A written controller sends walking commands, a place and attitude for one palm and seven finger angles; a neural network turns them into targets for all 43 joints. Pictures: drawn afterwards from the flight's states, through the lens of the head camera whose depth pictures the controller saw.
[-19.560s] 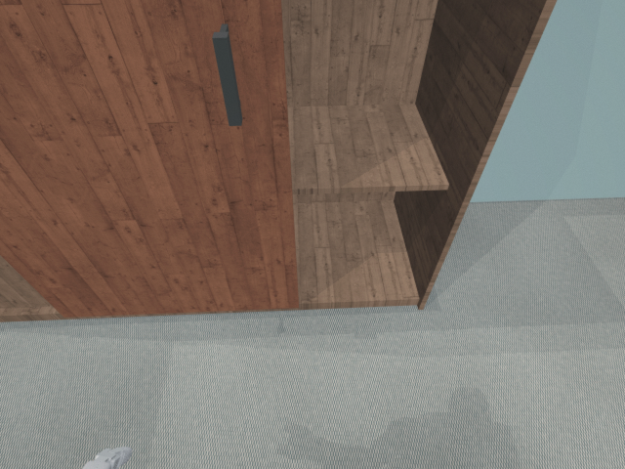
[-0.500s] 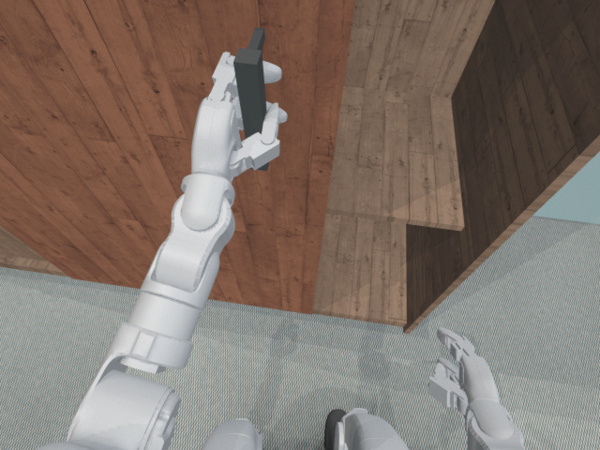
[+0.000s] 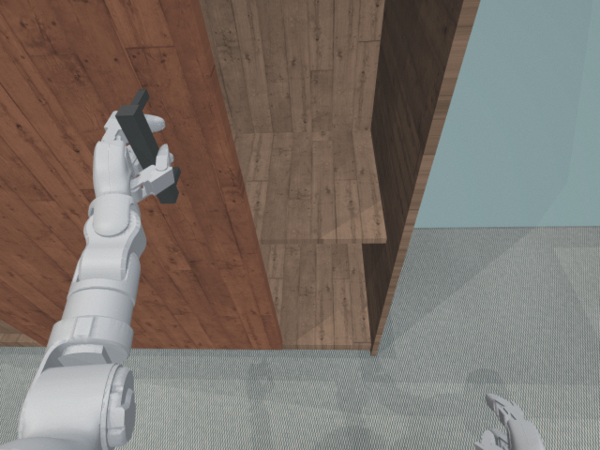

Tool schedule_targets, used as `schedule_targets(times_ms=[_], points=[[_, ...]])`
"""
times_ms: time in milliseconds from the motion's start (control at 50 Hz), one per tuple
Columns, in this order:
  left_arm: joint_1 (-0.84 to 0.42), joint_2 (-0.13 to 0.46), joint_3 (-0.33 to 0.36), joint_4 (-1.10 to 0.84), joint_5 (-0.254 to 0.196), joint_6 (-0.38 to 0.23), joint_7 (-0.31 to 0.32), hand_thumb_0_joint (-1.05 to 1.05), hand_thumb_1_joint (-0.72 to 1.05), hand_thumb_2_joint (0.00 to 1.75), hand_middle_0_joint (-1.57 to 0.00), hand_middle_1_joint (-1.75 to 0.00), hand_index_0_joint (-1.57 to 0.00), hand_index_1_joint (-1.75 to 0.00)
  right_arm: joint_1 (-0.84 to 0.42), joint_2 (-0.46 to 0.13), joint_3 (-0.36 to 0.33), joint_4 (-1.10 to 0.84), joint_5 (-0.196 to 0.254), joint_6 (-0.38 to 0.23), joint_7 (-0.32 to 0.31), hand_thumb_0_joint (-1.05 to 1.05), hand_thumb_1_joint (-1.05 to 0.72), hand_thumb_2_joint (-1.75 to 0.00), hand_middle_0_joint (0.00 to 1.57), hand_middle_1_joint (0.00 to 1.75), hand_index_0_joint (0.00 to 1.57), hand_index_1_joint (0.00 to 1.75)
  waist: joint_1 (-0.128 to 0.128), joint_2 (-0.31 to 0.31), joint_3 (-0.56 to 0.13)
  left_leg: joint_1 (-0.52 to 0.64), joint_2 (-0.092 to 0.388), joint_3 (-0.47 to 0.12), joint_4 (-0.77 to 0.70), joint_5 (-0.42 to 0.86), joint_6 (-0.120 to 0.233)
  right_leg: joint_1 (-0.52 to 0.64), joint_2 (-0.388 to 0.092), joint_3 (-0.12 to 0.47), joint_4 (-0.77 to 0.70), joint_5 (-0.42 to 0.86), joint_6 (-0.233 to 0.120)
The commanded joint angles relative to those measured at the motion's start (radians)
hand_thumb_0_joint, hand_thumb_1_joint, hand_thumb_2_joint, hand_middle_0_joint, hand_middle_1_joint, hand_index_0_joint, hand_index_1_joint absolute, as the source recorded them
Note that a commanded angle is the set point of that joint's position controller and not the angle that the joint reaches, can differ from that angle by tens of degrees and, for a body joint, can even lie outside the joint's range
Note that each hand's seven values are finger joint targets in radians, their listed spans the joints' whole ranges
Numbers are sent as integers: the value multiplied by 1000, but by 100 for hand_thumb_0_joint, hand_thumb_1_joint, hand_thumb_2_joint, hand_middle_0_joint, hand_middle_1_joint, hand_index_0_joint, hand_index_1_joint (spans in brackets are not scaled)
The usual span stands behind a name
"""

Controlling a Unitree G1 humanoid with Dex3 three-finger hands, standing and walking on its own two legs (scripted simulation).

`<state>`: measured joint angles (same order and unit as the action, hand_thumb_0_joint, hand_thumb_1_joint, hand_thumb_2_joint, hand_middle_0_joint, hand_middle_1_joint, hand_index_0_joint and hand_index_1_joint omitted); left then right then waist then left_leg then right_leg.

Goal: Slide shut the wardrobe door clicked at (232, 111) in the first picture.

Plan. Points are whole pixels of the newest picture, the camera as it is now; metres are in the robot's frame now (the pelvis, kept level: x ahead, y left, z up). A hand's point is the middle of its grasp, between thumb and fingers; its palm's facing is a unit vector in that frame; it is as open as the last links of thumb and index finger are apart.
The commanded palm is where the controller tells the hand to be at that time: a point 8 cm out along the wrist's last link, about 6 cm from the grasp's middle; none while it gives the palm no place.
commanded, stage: stop walking and hold the door there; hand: left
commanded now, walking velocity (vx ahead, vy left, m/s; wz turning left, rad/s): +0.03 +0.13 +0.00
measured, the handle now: (155, 149) +0.48 +0.21 +0.15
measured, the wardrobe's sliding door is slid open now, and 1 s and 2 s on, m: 0.29 0.29 0.29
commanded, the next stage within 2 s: none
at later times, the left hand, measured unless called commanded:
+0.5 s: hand (161, 169) +0.43 +0.19 +0.16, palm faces +0.21 -0.96 -0.16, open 5.9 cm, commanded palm +0.40 +0.25 +0.14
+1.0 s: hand (159, 172) +0.43 +0.19 +0.16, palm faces +0.13 -0.98 -0.16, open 5.9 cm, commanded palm +0.40 +0.26 +0.14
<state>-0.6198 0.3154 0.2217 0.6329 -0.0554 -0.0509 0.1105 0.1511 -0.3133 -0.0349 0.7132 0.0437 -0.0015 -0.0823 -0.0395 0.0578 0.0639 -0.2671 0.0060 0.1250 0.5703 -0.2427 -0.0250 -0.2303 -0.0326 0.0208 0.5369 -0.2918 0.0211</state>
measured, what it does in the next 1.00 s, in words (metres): stands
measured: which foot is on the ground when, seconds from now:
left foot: down 0.00-1.00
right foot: down 0.00-1.00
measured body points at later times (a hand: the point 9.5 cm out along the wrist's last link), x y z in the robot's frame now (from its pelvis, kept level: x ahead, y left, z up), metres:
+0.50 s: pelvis +0.00 +0.01 +0.01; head -0.02 +0.00 +0.46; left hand +0.41 +0.24 +0.17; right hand +0.06 -0.27 -0.12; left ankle +0.01 +0.09 -0.74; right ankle -0.01 -0.13 -0.74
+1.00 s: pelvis -0.01 +0.05 +0.00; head +0.01 +0.03 +0.45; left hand +0.42 +0.25 +0.17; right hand +0.09 -0.26 -0.11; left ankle +0.01 +0.09 -0.73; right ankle +0.00 -0.13 -0.74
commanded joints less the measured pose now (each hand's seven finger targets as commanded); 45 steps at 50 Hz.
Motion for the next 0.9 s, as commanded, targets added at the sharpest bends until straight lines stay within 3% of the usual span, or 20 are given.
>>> schedule_targets(times_ms=[0,20,40,60,80,140,180,260,340,380,400,500,580,600,620,640,660,720,840,880], points=[[-367,268,48,-164,-4,-77,2,0,90,90,-45,-140,-45,-140,-28,-122,-55,-125,4,-26,0,0,-90,-90,20,30,20,30,56,-130,-405,210,123,-58,-48,373,41,101,-124,87,-68,554,-24],[-362,284,44,-118,-3,-69,0,0,90,90,-45,-140,-45,-140,-14,-135,-60,-124,13,-15,5,0,-90,-90,20,30,20,30,56,-96,-361,180,127,-67,-44,320,39,76,-123,97,-103,455,-25],[-343,244,21,-68,-2,-67,0,0,90,90,-45,-140,-45,-140,-2,-126,-52,-115,4,-12,0,0,-90,-90,20,30,20,30,45,-54,-352,197,139,-82,-51,307,35,42,-122,106,-106,436,-35],[-375,221,-8,-79,-2,-71,-1,0,90,90,-45,-140,-45,-140,5,-117,-40,-115,1,-11,-5,0,-90,-90,20,30,20,30,31,6,-356,209,152,-102,-73,311,39,24,-104,74,-89,388,-35],[-392,257,20,-83,-2,-75,5,0,90,90,-45,-140,-45,-140,9,-122,-38,-118,2,-11,-11,0,-90,-90,20,30,20,30,33,32,-357,214,167,-124,-88,310,48,9,-77,50,-86,315,-28],[-366,304,50,-27,-3,-76,11,0,90,90,-45,-140,-45,-140,22,-132,-42,-116,2,-10,-24,0,-90,-90,20,30,20,30,37,-12,-328,175,166,-126,-117,233,51,-1,-50,44,-133,210,-22],[-361,263,18,-5,-11,-76,5,0,90,90,-45,-140,-45,-140,28,-121,-36,-119,1,-15,-29,0,-90,-90,20,30,20,30,29,-44,-308,168,144,-106,-119,139,42,-23,-61,77,-181,169,-29],[-347,286,33,47,-13,-81,0,0,90,90,-45,-140,-45,-140,49,-129,-37,-104,-3,-28,-39,0,-90,-90,20,30,20,30,24,-88,-288,186,135,-94,-135,120,39,-57,-55,86,-215,161,-28],[-324,294,42,79,-12,-88,-8,0,90,90,-45,-140,-45,-140,59,-125,-31,-91,-5,-42,-45,0,-90,-90,20,30,20,30,26,-82,-294,190,142,-87,-150,172,39,-47,-42,65,-208,212,-21],[-320,328,69,92,-8,-95,-10,0,90,90,-45,-140,-45,-140,71,-131,-33,-81,-6,-45,-47,0,-90,-90,20,30,20,30,28,-95,-300,198,140,-83,-150,186,38,-55,-39,59,-211,226,-20],[-330,299,45,82,-7,-100,-15,0,90,90,-45,-140,-45,-140,71,-121,-29,-81,-5,-49,-47,0,-90,-90,20,30,20,30,23,-94,-304,210,141,-79,-152,196,38,-58,-35,56,-210,238,-19],[-319,276,30,93,-8,-112,-24,0,90,90,-45,-140,-45,-140,75,-115,-23,-70,-7,-62,-49,0,-90,-90,20,30,20,30,23,-82,-293,222,144,-76,-171,204,36,-85,-19,39,-216,223,-14],[-318,302,50,106,-4,-123,-26,0,90,90,-45,-140,-45,-140,79,-117,-24,-65,-8,-67,-50,0,-90,-90,20,30,20,30,26,-92,-286,210,139,-72,-181,186,32,-89,-18,38,-225,212,-15],[-333,256,13,84,-5,-128,-31,0,90,90,-45,-140,-45,-140,73,-105,-19,-71,-8,-70,-49,0,-90,-90,20,30,20,30,20,-81,-294,227,140,-70,-185,190,32,-95,-16,33,-222,211,-14],[-319,254,11,91,-8,-128,-33,0,90,90,-45,-140,-45,-140,71,-106,-18,-70,-8,-72,-49,0,-90,-90,20,30,20,30,23,-71,-287,211,140,-72,-188,187,33,-81,-16,31,-225,205,-14],[-317,302,54,94,-4,-130,-28,0,90,90,-45,-140,-45,-140,77,-116,-23,-65,-9,-72,-49,0,-90,-90,20,30,20,30,27,-70,-289,214,141,-75,-192,190,29,-88,-15,33,-224,205,-16],[-328,261,16,79,-4,-133,-33,0,90,90,-45,-140,-45,-140,76,-108,-21,-69,-8,-73,-48,0,-90,-90,20,30,20,30,22,-77,-297,230,142,-72,-191,208,28,-92,-11,28,-221,219,-15],[-327,236,-9,53,-6,-133,-35,0,90,90,-45,-140,-45,-140,65,-114,-26,-85,-10,-64,-43,0,-90,-90,20,30,20,30,23,-34,-291,203,123,-61,-146,235,29,-66,-49,44,-225,258,-24],[-333,264,18,35,4,-128,-20,0,90,90,-45,-140,-45,-140,54,-124,-48,-116,-11,-8,-26,0,-90,-90,20,30,20,30,22,-166,-293,101,78,-60,-28,108,18,-5,-213,183,-237,281,-78],[-361,243,7,7,7,-129,-19,0,90,90,-45,-140,-45,-140,39,-118,-49,-129,-12,7,-21,0,-90,-90,20,30,20,30,24,-196,-301,75,73,-69,-12,102,15,33,-246,186,-203,327,-89]])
